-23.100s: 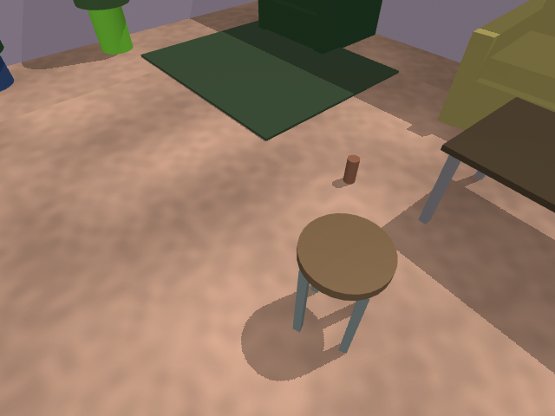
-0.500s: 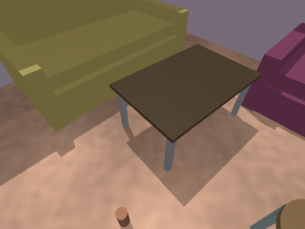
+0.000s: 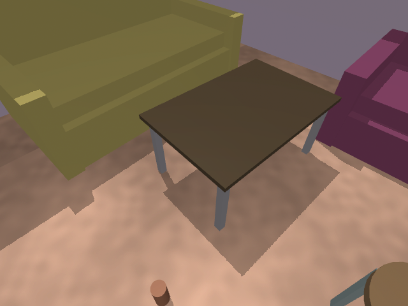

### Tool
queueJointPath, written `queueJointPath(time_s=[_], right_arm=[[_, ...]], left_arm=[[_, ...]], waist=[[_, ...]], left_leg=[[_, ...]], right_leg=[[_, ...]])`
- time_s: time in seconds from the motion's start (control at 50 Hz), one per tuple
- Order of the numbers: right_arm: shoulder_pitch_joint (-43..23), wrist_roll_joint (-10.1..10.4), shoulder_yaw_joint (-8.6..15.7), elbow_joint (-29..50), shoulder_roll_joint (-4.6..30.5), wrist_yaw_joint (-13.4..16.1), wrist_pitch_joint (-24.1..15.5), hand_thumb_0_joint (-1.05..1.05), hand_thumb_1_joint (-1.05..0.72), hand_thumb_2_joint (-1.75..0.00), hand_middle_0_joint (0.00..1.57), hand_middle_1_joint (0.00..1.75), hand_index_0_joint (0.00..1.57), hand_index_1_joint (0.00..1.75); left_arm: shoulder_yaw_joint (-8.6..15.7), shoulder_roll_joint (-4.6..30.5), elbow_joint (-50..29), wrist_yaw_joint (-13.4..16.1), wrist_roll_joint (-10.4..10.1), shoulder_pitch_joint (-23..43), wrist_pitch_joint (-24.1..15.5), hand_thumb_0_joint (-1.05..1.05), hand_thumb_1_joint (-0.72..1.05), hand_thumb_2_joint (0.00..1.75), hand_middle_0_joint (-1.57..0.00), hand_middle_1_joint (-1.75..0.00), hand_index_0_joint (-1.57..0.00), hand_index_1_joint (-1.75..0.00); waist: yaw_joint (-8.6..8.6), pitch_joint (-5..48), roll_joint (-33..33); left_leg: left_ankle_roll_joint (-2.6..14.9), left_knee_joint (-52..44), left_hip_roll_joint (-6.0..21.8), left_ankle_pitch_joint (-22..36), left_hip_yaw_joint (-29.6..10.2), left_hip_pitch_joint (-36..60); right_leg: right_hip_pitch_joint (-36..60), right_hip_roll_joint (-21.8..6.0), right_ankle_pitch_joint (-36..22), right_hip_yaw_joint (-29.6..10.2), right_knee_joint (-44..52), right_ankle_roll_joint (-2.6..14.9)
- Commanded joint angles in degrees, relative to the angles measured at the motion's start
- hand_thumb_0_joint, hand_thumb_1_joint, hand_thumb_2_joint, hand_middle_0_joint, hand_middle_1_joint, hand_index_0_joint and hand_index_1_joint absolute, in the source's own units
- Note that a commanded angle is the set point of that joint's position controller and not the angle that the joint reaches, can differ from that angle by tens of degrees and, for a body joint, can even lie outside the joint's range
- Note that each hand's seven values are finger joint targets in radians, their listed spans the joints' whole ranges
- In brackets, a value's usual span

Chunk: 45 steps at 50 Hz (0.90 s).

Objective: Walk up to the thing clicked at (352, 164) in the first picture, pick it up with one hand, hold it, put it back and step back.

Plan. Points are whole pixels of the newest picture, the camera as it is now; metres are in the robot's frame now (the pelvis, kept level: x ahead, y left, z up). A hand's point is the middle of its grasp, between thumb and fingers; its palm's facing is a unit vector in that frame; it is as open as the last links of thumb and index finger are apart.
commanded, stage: walk up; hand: left
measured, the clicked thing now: (160, 293) +0.35 +0.20 -0.71
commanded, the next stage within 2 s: stand in 0.16 s
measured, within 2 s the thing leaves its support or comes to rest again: neither
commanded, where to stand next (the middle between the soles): +0.02 +0.00 m, yaw +0 degrees
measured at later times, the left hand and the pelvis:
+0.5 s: hand out of the picture +0.08 +0.25 -0.16, palm faces -0.01 -0.94 -0.34, open 7.4 cm; pelvis +0.00 +0.00 +0.00, yaw +0 degrees
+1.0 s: hand out of the picture +0.08 +0.25 -0.16, palm faces -0.01 -0.94 -0.34, open 7.4 cm; pelvis +0.00 -0.01 +0.00, yaw +0 degrees
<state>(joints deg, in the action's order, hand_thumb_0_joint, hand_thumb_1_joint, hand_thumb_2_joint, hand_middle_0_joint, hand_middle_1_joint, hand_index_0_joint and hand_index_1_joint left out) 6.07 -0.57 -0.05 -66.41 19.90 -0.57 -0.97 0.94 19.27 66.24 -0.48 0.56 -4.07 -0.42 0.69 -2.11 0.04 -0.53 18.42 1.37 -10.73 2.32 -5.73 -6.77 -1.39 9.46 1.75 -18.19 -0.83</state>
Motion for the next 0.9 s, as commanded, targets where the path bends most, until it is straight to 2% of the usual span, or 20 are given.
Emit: queueJointPath(time_s=[0.0, 0.12, 0.18, 0.28, 0.36, 0.4, 0.48, 0.54, 0.62, 0.8, 0.86, 0.88], right_arm=[[-2.92, 0.05, 2.38, 3.50, 12.34, 0.99, -1.32, 0.00, -0.90, -0.90, 0.20, 0.30, 0.20, 0.30], [-2.79, 0.07, 2.52, 3.88, 12.17, 1.02, -1.27, 0.00, -0.90, -0.90, 0.20, 0.30, 0.20, 0.30], [-3.48, -0.02, 2.34, 3.72, 12.28, 1.11, -1.03, 0.00, -0.90, -0.90, 0.20, 0.30, 0.20, 0.30], [-3.64, 0.05, 2.28, 3.66, 12.00, 1.06, -1.17, 0.00, -0.90, -0.90, 0.20, 0.30, 0.20, 0.30], [-3.62, 0.00, 2.35, 3.67, 12.31, 1.01, -0.92, 0.00, -0.90, -0.90, 0.20, 0.30, 0.20, 0.30], [-3.93, 0.09, 2.26, 3.50, 12.17, 0.94, -0.76, 0.00, -0.90, -0.90, 0.20, 0.30, 0.20, 0.30], [-4.11, 0.06, 2.34, 3.56, 12.48, 0.87, -0.81, 0.00, -0.90, -0.90, 0.20, 0.30, 0.20, 0.30], [-3.91, 0.07, 2.26, 3.62, 11.85, 0.76, -0.69, 0.00, -0.90, -0.90, 0.20, 0.30, 0.20, 0.30], [-3.60, 0.01, 2.26, 3.63, 12.40, 0.85, -0.85, 0.00, -0.90, -0.90, 0.20, 0.30, 0.20, 0.30], [-3.30, 0.09, 2.17, 3.61, 12.41, 0.83, -0.70, 0.00, -0.90, -0.90, 0.20, 0.30, 0.20, 0.30], [-2.87, -0.02, 2.22, 3.83, 12.36, 0.81, -0.67, 0.00, -0.90, -0.90, 0.20, 0.30, 0.20, 0.30], [-2.80, -0.02, 2.15, 3.69, 12.35, 0.83, -0.66, 0.00, -0.90, -0.90, 0.20, 0.30, 0.20, 0.30]], left_arm=[[1.90, 12.24, -3.47, 0.59, -0.06, 2.84, -1.14, 0.00, 0.90, 0.90, -0.20, -0.30, -0.20, -0.30], [1.87, 12.19, -3.52, 0.60, 0.07, 2.63, -1.17, 0.00, 0.90, 0.90, -0.20, -0.30, -0.20, -0.30], [1.59, 12.50, -3.58, 0.94, -0.37, 2.52, -1.30, 0.00, 0.90, 0.90, -0.20, -0.30, -0.20, -0.30], [1.32, 12.57, -3.80, 0.88, -0.23, 1.75, -1.39, 0.00, 0.90, 0.90, -0.20, -0.30, -0.20, -0.30], [1.20, 12.82, -3.84, 1.03, -0.16, 1.81, -1.54, 0.00, 0.90, 0.90, -0.20, -0.30, -0.20, -0.30], [1.00, 12.53, -3.61, 1.07, -0.24, 1.42, -1.57, 0.00, 0.90, 0.90, -0.20, -0.30, -0.20, -0.30], [1.00, 12.70, -3.73, 0.99, -0.16, 1.17, -1.45, 0.00, 0.90, 0.90, -0.20, -0.30, -0.20, -0.30], [1.06, 13.20, -3.63, 1.11, -0.12, 1.01, -1.61, 0.00, 0.90, 0.90, -0.20, -0.30, -0.20, -0.30], [0.94, 12.84, -4.01, 1.06, -0.26, 1.19, -1.62, 0.00, 0.90, 0.90, -0.20, -0.30, -0.20, -0.30], [1.10, 12.86, -3.81, 0.95, -0.18, 0.46, -1.37, 0.00, 0.90, 0.90, -0.20, -0.30, -0.20, -0.30], [1.19, 13.18, -4.06, 1.00, -0.11, 0.55, -1.46, 0.00, 0.90, 0.90, -0.20, -0.30, -0.20, -0.30], [1.13, 13.11, -3.94, 1.02, -0.23, 0.65, -1.47, 0.00, 0.90, 0.90, -0.20, -0.30, -0.20, -0.30]], waist=[[-0.56, 3.86, 0.23], [-0.49, 4.21, -0.35], [-0.44, 3.06, 0.51], [-0.51, 4.96, 0.25], [-0.33, 5.21, -0.06], [-0.38, 3.32, 0.17], [-0.52, 4.81, 1.17], [-0.45, 4.03, -1.13], [-0.43, 4.36, 0.96], [-0.65, 2.40, 0.41], [-0.51, 4.22, 0.15], [-0.49, 3.31, 0.47]], left_leg=[[1.31, -3.61, 5.93, 6.26, -5.60, -0.50], [1.50, -3.40, 6.06, 6.84, -5.35, 0.45], [0.87, -4.14, 6.67, 8.14, -5.77, -0.41], [0.79, -4.03, 7.09, 11.11, -5.66, 1.93], [1.03, -3.70, 7.21, 10.76, -5.57, 1.94], [0.93, -4.06, 6.73, 7.77, -5.60, 0.64], [1.07, -3.99, 6.98, 8.37, -5.66, 1.40], [1.04, -4.13, 7.03, 8.56, -5.92, 1.44], [1.01, -3.55, 6.99, 9.79, -5.57, 1.23], [0.95, -4.49, 6.54, 4.86, -5.79, -0.08], [1.02, -3.97, 6.88, 7.67, -5.82, 0.92], [0.92, -3.98, 6.63, 7.04, -5.83, -0.05]], right_leg=[[0.97, -5.82, -6.47, -5.41, 2.43, 1.45], [1.11, -5.88, -7.23, -5.46, 2.41, 1.45], [0.91, -6.56, -7.03, -5.53, 2.86, 1.47], [1.07, -6.71, -9.18, -5.32, 2.32, 1.77], [1.51, -6.93, -9.49, -5.28, 2.69, 1.63], [0.75, -6.81, -7.10, -5.32, 3.56, 1.33], [1.37, -6.93, -7.66, -5.38, 3.33, 1.69], [0.78, -6.81, -7.81, -5.08, 3.34, 1.72], [1.97, -7.22, -9.68, -5.60, 3.34, 1.74], [0.14, -6.59, -3.91, -5.49, 4.17, 1.66], [1.02, -6.87, -6.94, -5.44, 3.46, 1.89], [1.36, -6.80, -6.51, -5.42, 3.74, 1.80]])
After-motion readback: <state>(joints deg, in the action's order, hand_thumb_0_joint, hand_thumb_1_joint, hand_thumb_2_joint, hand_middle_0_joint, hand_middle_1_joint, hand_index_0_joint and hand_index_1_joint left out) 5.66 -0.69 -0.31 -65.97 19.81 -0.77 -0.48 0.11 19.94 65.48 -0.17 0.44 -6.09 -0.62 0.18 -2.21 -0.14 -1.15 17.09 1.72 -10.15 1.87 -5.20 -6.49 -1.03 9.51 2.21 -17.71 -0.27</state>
